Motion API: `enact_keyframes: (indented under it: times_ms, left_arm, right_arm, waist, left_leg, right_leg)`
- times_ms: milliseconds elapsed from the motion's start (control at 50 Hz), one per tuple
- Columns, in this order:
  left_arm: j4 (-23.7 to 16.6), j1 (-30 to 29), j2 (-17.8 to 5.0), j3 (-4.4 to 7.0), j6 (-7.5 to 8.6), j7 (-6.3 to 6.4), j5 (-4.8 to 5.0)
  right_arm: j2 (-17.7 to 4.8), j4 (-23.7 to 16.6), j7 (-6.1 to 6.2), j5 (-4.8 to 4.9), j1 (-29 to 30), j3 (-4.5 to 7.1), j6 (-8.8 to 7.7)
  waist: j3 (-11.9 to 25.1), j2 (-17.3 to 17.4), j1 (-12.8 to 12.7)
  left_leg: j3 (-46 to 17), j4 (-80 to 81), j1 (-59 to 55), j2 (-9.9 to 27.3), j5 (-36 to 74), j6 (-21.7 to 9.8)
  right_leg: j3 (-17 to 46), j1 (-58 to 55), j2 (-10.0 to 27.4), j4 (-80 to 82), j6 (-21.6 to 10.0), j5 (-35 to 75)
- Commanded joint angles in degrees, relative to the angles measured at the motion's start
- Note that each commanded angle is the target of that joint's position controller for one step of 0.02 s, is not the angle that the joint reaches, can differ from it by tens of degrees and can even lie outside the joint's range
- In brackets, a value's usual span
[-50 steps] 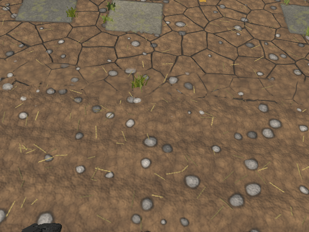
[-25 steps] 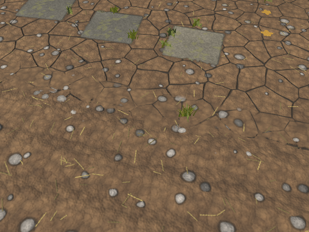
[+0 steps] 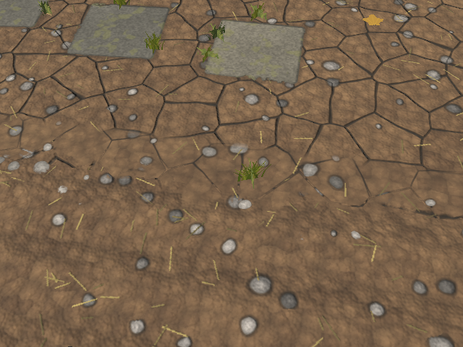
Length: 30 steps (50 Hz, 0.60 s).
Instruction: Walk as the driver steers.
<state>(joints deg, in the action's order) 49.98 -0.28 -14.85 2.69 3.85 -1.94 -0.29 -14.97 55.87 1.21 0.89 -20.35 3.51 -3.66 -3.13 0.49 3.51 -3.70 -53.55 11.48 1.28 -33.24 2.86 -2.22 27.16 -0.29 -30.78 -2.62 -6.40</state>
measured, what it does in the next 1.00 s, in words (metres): walks ahead: left foot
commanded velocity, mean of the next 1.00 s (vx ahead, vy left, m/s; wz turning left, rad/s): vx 0.31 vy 0.00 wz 0.00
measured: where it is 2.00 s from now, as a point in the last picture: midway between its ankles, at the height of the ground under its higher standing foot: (234, 245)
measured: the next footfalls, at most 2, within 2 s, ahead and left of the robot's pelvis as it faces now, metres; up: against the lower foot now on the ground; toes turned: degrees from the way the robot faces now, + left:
left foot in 0.28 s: +0.13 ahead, +0.13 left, +0.00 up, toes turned +0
left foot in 1.02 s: +0.54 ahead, +0.10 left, +0.00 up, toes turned +2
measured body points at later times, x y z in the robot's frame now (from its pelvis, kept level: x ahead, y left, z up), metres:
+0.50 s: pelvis +0.11 -0.01 +0.02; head +0.12 +0.00 +0.47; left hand +0.22 +0.25 -0.12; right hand +0.13 -0.29 -0.12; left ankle +0.09 +0.13 -0.72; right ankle +0.11 -0.11 -0.70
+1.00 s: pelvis +0.34 -0.01 +0.00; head +0.37 -0.01 +0.45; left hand +0.24 +0.25 -0.14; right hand +0.59 -0.22 -0.08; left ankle +0.50 +0.10 -0.72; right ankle +0.14 -0.13 -0.72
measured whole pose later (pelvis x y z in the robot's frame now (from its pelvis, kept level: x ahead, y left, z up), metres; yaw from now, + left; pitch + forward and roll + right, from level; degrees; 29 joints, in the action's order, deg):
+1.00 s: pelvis +0.34 -0.01 +0.00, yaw +0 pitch +2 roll +0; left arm 60.8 26.0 -14.2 2.9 3.4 0.5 1.0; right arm -13.2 45.7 -2.6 1.4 4.6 2.3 -5.5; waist -2.2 0.7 -5.7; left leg 2.6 -28.7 31.9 1.1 -0.2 -4.0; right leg -2.0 -9.4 0.0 -12.7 -0.1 -23.8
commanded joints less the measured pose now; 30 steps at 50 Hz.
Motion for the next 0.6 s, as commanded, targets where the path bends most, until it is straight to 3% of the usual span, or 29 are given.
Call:
enact_keyframes:
  times_ms: [20, 40, 60, 120, 160, 200, 240, 260, 280, 300, 320, 360, 400, 440, 460, 500, 540, 560, 580, 600]
  left_arm:
    - [0.25, 8.46, -7.89, 1.60, -0.66, 0.63, 0.30]
    - [-0.01, 5.41, -5.65, 0.86, -0.54, 0.76, -0.07]
    - [0.36, 3.73, -4.83, 0.55, -0.43, 0.90, -0.73]
    - [1.48, 1.99, -4.62, 0.39, -0.27, 1.47, -1.61]
    - [1.68, 1.95, -5.85, 0.64, -0.68, 2.05, -1.41]
    - [1.81, 1.87, -6.39, 0.64, -1.49, 2.39, -0.75]
    - [2.14, 1.58, -5.19, 0.12, -2.12, 2.39, -0.05]
    - [2.87, 3.11, -4.48, -0.16, -2.22, 2.31, 0.11]
    - [3.19, 4.35, -5.18, -0.01, -2.43, 2.33, 0.25]
    - [2.98, 5.90, -6.17, 0.54, -2.67, 2.57, 0.61]
    - [2.58, 5.25, -6.99, 0.78, -2.71, 2.91, 0.87]
    - [2.15, 5.55, -5.41, 0.73, -1.84, 3.09, 1.40]
    - [2.04, 4.87, -3.67, 0.77, -0.65, 2.55, 0.91]
    - [1.48, 4.19, -3.68, 0.98, 0.30, 1.73, 1.37]
    - [1.23, 3.70, -3.57, 0.91, 0.70, 1.45, 1.73]
    - [1.56, 4.06, -3.10, 0.81, 1.18, 1.16, 1.85]
    - [4.88, 10.30, -3.68, 1.50, 0.80, 1.11, 1.23]
    - [6.51, 15.11, -4.65, 2.06, 0.32, 1.23, 1.41]
    - [7.78, 20.99, -7.21, 2.93, 0.12, 1.62, 1.73]
    - [8.30, 25.98, -13.74, 4.32, -0.27, 1.89, 1.82]
  right_arm:
    - [-6.60, -2.93, 0.84, 0.96, -1.70, 1.17, -0.17]
    - [-6.36, -3.23, 1.59, -0.01, 0.27, 1.47, 0.67]
    - [-5.33, -3.33, 2.04, -0.47, -0.46, 1.49, 1.50]
    - [-2.27, -3.42, 2.65, -0.69, -1.04, 0.92, 2.46]
    - [-2.21, -3.75, 2.56, -0.83, 1.04, 0.56, 2.85]
    - [-3.05, -3.41, 2.10, -0.87, 1.87, 0.66, 3.53]
    - [-3.11, -3.03, 1.65, -1.60, 2.95, 0.67, 3.97]
    - [-3.62, -3.13, 1.55, -2.17, 3.32, 0.75, 4.05]
    - [-5.07, -3.75, 1.68, -2.10, 3.82, 0.94, 3.94]
    - [-8.71, -3.81, 1.91, -1.42, 4.84, 1.80, 3.80]
    - [-8.88, -3.38, 1.85, -0.93, 4.81, 2.22, 3.37]
    - [-7.46, -2.80, 1.54, -0.81, 4.50, 2.13, 1.75]
    - [-8.80, -1.62, 1.16, -0.18, 1.57, 2.95, 0.32]
    - [-8.65, -1.54, 1.06, 0.04, 0.90, 2.96, -0.70]
    - [-8.32, -1.89, 0.86, 0.28, 1.86, 2.93, -1.01]
    - [-8.98, -2.55, 0.48, 0.83, 5.49, 3.14, -0.89]
    - [-9.31, -2.68, 0.11, 0.96, 7.27, 3.31, -0.28]
    - [-7.98, -2.71, 0.02, 0.72, 7.61, 2.92, -0.26]
    - [-4.83, -3.56, -0.17, 0.19, 9.50, 1.98, -0.46]
    - [-1.07, -6.07, -0.01, -0.18, 9.90, 1.02, -1.54]
  waist:
    - [14.67, -5.54, -5.53]
    - [11.10, -3.89, -4.33]
    - [9.99, -5.20, -2.53]
    - [9.11, -7.18, -0.64]
    - [9.69, -7.26, -1.07]
    - [9.39, -6.50, -0.90]
    - [6.57, -5.30, -0.27]
    - [5.48, -4.70, -0.40]
    - [3.49, -4.26, -1.12]
    - [0.93, -0.32, -3.21]
    - [-1.20, 3.16, -2.53]
    - [-1.42, 9.81, -2.59]
    - [-0.76, 13.67, -1.43]
    - [-0.54, 12.11, -1.07]
    - [-0.28, 10.59, -1.26]
    - [0.42, 8.74, -2.99]
    - [2.91, 8.04, -5.91]
    - [4.65, 6.69, -7.79]
    - [5.90, -0.21, -10.38]
    - [7.10, -16.54, -11.18]
  left_leg:
    - [-0.27, -17.64, 22.40, 2.20, 0.07, -0.17]
    - [-0.15, -14.17, 20.05, 3.79, 3.36, 0.00]
    - [-0.57, -10.66, 14.92, 4.99, 5.99, -0.05]
    - [0.88, 1.99, 7.43, 4.48, 7.38, -0.01]
    - [1.63, 9.58, 4.02, 3.87, 11.84, -0.21]
    - [2.55, 15.32, 0.00, 3.13, 18.56, -0.62]
    - [3.68, 22.53, -4.81, 2.10, 23.73, -1.81]
    - [3.47, 24.55, -5.87, 2.34, 22.85, -2.73]
    - [2.27, 26.39, -4.60, 3.52, 17.90, -4.08]
    - [1.76, 26.92, 0.16, 3.77, 6.10, -5.83]
    - [-0.04, 30.35, 5.96, 3.84, -2.48, -7.15]
    - [-6.34, 37.40, 6.61, 7.41, -6.48, -9.14]
    - [-17.66, 42.25, -0.84, 14.42, -6.43, -12.96]
    - [-21.88, 42.47, -4.51, 18.14, -1.01, -15.34]
    - [-20.43, 41.97, -5.80, 17.70, 2.06, -14.90]
    - [-13.17, 40.88, -2.29, 13.79, 7.77, -12.26]
    - [-6.47, 37.00, 5.67, 9.56, 14.30, -10.60]
    - [-4.30, 33.32, 9.70, 8.20, 15.27, -9.37]
    - [0.54, 21.13, 16.39, 4.51, 17.75, -6.44]
    - [7.25, 3.52, 29.96, -1.50, 11.06, -2.70]
  right_leg:
    - [18.97, -29.96, 17.70, 9.90, -12.69, 23.32]
    - [15.74, -22.50, 15.82, 11.67, -11.76, 21.70]
    - [13.49, -16.47, 14.47, 13.44, -11.05, 20.44]
    - [9.56, -9.66, 12.51, 15.64, -11.54, 19.31]
    - [9.17, -9.00, 12.19, 16.50, -11.34, 13.68]
    - [9.60, -7.52, 11.89, 17.82, -10.35, 0.98]
    - [9.41, -3.92, 9.90, 18.20, -7.51, -14.15]
    - [9.76, -2.71, 8.68, 18.48, -5.43, -22.50]
    - [10.18, -2.06, 7.42, 17.59, -3.80, -28.40]
    - [8.12, -1.52, 4.70, 16.31, -2.77, -30.90]
    - [5.35, -3.55, 2.90, 12.79, -2.13, -31.69]
    - [0.98, -4.40, 0.24, 3.09, -1.40, -26.10]
    - [-1.83, 1.38, -2.03, -7.72, -1.13, -16.93]
    - [1.31, 6.56, 0.82, -13.56, -2.35, -19.46]
    - [1.84, 7.22, 1.85, -12.44, -2.71, -20.74]
    - [-0.35, -1.44, 1.20, -2.55, -2.80, -16.74]
    - [-3.98, -17.76, -2.40, 3.57, -1.51, -5.32]
    - [-2.77, -24.90, -1.69, 3.35, -1.58, -5.42]
    - [6.92, -32.31, 5.08, 8.01, -3.92, -10.08]
    - [28.08, -40.79, 17.31, 16.29, -10.83, -16.38]
Keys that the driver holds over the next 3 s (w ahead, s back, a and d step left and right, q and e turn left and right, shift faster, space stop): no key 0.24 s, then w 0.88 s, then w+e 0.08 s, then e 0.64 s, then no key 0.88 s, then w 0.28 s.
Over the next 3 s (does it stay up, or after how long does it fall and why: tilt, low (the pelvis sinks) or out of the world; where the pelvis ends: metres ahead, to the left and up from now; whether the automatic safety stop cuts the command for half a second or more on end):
stays up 0.76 -0.02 0.01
